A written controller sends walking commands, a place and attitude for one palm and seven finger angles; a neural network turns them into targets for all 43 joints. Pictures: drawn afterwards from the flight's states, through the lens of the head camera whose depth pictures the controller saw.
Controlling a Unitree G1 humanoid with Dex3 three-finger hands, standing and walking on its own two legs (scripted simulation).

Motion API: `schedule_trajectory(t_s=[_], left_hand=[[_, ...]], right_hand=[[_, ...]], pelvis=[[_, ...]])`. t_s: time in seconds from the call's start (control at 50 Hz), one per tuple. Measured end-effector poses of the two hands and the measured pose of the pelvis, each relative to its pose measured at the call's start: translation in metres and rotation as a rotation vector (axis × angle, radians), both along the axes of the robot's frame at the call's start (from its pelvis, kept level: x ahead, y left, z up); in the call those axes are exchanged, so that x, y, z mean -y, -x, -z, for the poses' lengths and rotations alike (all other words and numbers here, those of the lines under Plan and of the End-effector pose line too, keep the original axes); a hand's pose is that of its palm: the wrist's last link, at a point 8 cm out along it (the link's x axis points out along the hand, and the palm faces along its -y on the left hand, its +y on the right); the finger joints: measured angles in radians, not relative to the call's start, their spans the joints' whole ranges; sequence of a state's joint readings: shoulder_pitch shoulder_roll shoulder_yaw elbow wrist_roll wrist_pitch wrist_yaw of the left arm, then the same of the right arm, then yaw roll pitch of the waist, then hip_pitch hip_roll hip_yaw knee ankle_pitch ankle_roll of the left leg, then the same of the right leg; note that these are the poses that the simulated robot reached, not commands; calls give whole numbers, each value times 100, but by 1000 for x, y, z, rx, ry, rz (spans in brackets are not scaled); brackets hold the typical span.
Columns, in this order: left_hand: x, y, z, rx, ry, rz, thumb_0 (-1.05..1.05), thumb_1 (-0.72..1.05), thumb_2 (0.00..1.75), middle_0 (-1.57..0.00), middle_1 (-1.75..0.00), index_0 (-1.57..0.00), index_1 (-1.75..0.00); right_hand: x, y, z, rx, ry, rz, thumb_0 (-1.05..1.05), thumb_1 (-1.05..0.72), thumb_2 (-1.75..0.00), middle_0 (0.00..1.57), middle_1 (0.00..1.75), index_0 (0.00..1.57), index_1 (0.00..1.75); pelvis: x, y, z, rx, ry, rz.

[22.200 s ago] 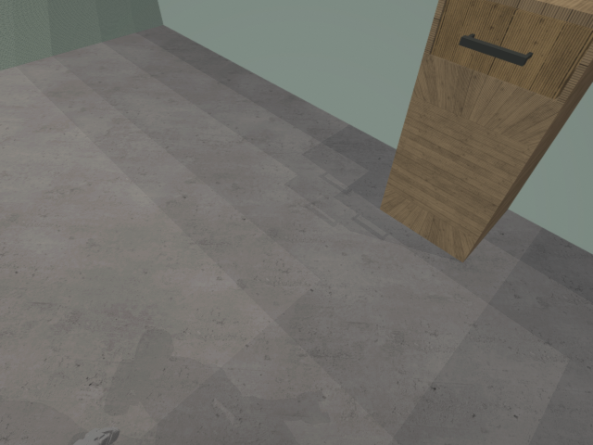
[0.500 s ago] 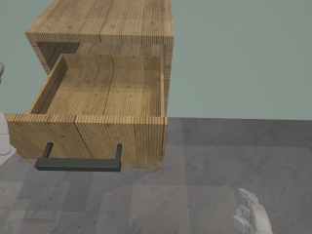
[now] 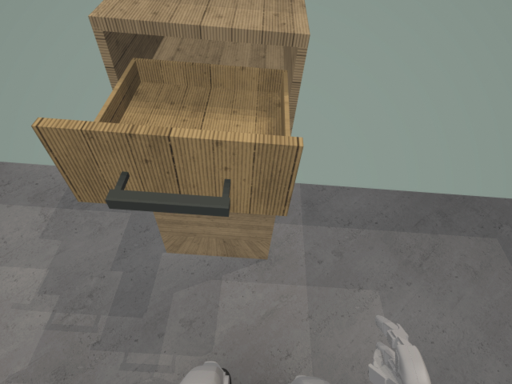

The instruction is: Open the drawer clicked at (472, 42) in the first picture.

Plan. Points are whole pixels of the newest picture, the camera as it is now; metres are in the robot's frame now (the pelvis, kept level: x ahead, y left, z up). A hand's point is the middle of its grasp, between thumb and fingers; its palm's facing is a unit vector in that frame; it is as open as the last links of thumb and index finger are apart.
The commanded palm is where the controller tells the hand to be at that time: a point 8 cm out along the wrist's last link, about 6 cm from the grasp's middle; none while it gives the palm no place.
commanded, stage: step back with the hand held close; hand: left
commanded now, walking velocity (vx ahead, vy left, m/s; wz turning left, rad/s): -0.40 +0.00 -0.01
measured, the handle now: (172, 192) +0.38 +0.16 +0.09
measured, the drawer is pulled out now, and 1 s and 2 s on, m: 0.30 0.30 0.30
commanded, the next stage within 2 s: stop stepping back and stand still in 0.22 s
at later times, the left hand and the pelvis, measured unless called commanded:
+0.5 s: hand out of the picture +0.09 +0.21 +0.26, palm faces +0.37 -0.77 -0.52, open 7.4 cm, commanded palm +0.01 +0.27 +0.28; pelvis -0.13 +0.00 +0.01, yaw -2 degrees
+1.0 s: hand out of the picture +0.00 +0.21 +0.26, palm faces +0.46 -0.75 -0.47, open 7.4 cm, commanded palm -0.07 +0.26 +0.28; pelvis -0.20 -0.02 +0.01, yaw +0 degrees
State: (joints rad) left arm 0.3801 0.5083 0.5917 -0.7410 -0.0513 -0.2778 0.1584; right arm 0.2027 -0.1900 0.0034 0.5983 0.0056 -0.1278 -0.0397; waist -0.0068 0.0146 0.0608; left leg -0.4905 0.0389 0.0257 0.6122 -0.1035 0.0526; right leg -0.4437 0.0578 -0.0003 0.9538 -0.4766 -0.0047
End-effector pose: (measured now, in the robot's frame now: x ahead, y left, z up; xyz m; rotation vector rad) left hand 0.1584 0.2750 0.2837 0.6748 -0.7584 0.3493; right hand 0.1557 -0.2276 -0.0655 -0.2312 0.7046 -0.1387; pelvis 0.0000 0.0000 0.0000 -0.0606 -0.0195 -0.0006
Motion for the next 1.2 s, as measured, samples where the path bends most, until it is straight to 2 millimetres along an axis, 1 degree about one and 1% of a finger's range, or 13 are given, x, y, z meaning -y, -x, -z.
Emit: schedule_trajectory(t_s=[0.12, 0.18, 0.24, 0.32, 0.42, 0.52, 0.6, 0.7, 0.82, 0.9, 1.02, 1.12, 1.2], left_hand=[[9, 24, -4, 13, 15, 29, 1, 88, 90, -21, -30, -21, -30], [23, 38, -1, -5, 3, 71, 1, 88, 90, -21, -30, -21, -30], [30, 52, -4, -36, 4, 107, 1, 88, 90, -21, -31, -22, -30], [21, 64, -3, -85, 2, 79, 0, 88, 90, -22, -31, -22, -30], [11, 80, 10, -122, -5, 85, 1, 88, 90, -22, -31, -22, -30], [22, 118, 7, -169, -21, 88, 1, 88, 90, -22, -31, -22, -30], [30, 154, -5, -135, -65, 66, 1, 88, 90, -22, -31, -22, -30], [15, 182, -15, -50, 4, -5, 1, 88, 90, -22, -31, -22, -30], [-4, 185, 5, -23, 149, -40, 0, 88, 90, -21, -30, -21, -30], [6, 189, 13, -95, 132, -34, 1, 88, 90, -21, -30, -21, -30], [32, 206, 6, -123, 26, -1, 1, 88, 90, -21, -30, -21, -30], [22, 209, -6, -78, 40, -39, 1, 88, 90, -22, -31, -22, -30], [9, 202, 0, -89, 77, -71, 1, 88, 90, -22, -31, -22, -30]], right_hand=[[-6, 23, 1, 14, -42, -38, 1, -91, -90, 20, 30, 20, 30], [-2, 34, 6, 19, -57, -53, 1, -90, -90, 20, 30, 20, 30], [3, 53, 3, -29, -54, -26, 1, -91, -90, 20, 30, 20, 30], [8, 75, -12, -61, -8, 15, 1, -91, -90, 20, 30, 20, 30], [15, 96, -15, -22, 28, 31, 1, -91, -90, 20, 30, 20, 30], [12, 129, -20, 19, 0, 19, 1, -91, -90, 20, 30, 20, 30], [12, 156, -12, 1, -27, 22, 1, -91, -90, 20, 30, 20, 30], [18, 192, -5, -77, -16, 43, 1, -91, -90, 20, 30, 20, 30], [25, 218, -1, -61, 30, 72, 1, -91, -90, 20, 30, 20, 30], [20, 229, -1, -43, -15, 80, 1, -91, -90, 20, 30, 20, 30], [18, 229, 11, -79, -50, 29, 1, -91, -90, 20, 30, 20, 30], [22, 224, 6, -113, -34, 18, 1, -91, -90, 20, 30, 20, 30], [25, 211, 1, -75, -1, 12, 1, -91, -90, 20, 30, 20, 30]], pelvis=[[7, 28, -1, -27, -8, 33], [12, 49, 3, -28, -6, 37], [12, 59, -6, -21, -25, 31], [9, 71, -18, -37, -60, 39], [2, 103, -10, -47, -52, 36], [5, 134, -12, -33, -40, 37], [11, 154, -11, -9, -31, 19], [10, 168, -16, -5, -59, 29], [2, 185, -9, 3, -44, 0], [8, 192, -11, 7, -55, 3], [19, 198, -8, 6, -50, -2], [19, 194, -17, 0, -67, -11], [12, 188, -16, -7, -51, -23]])
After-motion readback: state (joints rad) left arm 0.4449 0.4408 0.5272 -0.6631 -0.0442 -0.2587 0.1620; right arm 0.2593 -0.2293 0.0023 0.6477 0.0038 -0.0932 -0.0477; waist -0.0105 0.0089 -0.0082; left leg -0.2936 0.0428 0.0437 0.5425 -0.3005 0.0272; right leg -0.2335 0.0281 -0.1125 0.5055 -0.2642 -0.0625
